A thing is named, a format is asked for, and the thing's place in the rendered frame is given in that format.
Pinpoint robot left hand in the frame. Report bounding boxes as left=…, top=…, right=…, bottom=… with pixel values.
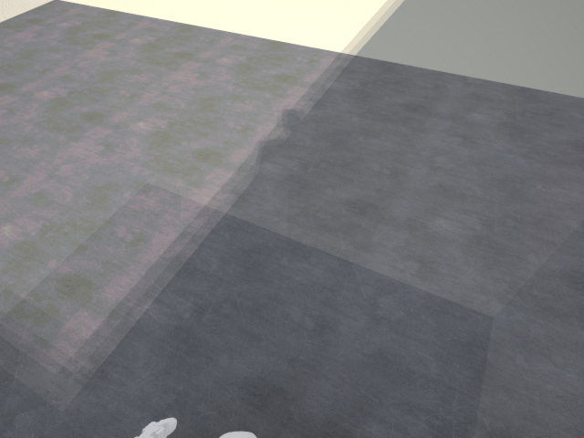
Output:
left=134, top=418, right=177, bottom=438

